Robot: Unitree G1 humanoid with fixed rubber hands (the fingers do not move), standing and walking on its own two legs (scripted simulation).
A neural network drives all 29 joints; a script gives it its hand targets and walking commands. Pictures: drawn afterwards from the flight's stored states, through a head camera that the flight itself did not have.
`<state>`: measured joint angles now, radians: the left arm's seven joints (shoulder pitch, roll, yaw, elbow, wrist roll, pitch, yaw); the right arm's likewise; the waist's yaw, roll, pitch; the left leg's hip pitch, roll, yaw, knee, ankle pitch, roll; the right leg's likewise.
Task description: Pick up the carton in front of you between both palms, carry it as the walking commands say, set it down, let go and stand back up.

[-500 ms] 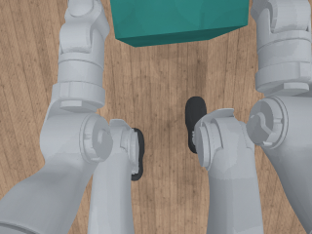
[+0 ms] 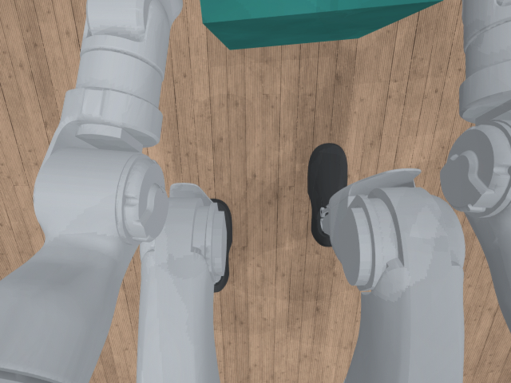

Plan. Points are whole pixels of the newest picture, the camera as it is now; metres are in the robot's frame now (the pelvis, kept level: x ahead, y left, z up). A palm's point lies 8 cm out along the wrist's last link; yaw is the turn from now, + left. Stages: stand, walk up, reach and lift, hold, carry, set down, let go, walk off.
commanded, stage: set down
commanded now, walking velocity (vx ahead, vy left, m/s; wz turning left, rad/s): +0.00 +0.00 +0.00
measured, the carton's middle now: out of the picture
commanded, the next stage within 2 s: none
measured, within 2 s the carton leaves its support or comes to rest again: rests again in 0.04 s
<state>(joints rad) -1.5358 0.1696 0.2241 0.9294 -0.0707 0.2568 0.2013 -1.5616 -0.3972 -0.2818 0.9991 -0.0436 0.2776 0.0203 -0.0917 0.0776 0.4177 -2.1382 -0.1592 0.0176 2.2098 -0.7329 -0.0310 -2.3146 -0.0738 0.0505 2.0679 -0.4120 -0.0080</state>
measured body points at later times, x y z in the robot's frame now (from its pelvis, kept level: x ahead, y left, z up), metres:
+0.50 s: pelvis -0.01 +0.00 -0.01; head +0.37 -0.06 +0.21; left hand +0.58 +0.05 -0.19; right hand +0.55 -0.27 -0.19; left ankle +0.07 +0.11 -0.35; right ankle +0.15 -0.14 -0.35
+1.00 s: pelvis +0.00 +0.00 -0.01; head +0.39 -0.05 +0.19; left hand +0.59 +0.08 -0.20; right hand +0.54 -0.30 -0.21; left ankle +0.07 +0.11 -0.35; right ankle +0.15 -0.14 -0.35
